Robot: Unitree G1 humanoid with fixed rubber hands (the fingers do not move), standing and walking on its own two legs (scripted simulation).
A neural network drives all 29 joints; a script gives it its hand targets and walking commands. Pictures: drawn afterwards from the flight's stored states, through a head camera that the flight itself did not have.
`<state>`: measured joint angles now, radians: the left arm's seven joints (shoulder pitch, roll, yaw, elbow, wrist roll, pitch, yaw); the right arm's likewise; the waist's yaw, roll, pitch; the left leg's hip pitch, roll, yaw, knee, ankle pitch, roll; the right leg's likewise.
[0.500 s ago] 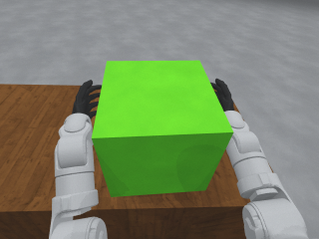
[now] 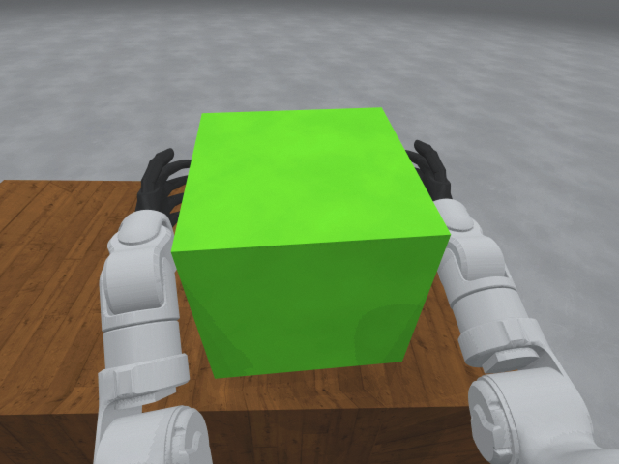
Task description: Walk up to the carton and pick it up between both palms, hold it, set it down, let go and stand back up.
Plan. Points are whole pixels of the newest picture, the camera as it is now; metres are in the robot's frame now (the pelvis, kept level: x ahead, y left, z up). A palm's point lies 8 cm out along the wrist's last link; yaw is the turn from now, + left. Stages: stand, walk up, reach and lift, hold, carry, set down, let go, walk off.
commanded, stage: hold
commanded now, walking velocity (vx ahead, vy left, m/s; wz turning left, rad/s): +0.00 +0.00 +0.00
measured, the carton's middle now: (301, 237) +0.37 +0.01 +0.16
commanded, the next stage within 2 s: none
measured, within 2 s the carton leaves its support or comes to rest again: neither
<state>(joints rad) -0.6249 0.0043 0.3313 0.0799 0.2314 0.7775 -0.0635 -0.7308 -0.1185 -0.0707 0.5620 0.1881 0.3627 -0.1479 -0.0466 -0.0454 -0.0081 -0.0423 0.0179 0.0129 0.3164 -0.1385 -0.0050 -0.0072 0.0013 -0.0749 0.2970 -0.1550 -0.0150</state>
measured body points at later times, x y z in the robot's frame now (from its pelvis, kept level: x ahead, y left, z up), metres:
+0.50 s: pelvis +0.00 +0.00 +0.00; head -0.05 +0.02 +0.45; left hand +0.37 +0.18 +0.21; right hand +0.38 -0.16 +0.21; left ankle +0.03 +0.12 -0.75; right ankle +0.02 -0.10 -0.75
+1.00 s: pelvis +0.01 +0.00 +0.00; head -0.05 +0.02 +0.45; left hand +0.37 +0.18 +0.21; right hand +0.38 -0.16 +0.21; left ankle +0.03 +0.12 -0.75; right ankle +0.02 -0.10 -0.75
